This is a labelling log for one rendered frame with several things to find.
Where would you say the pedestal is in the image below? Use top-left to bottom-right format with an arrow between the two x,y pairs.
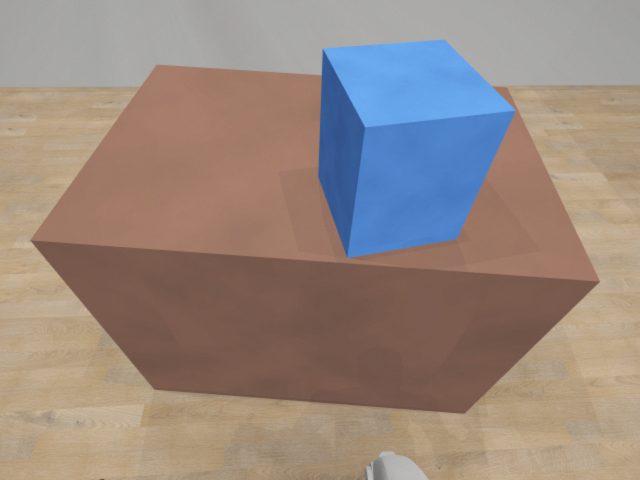
30,65 -> 600,414

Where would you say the right robot thigh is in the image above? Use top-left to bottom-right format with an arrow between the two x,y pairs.
365,455 -> 429,480

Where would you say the carton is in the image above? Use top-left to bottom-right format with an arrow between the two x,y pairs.
318,40 -> 516,258

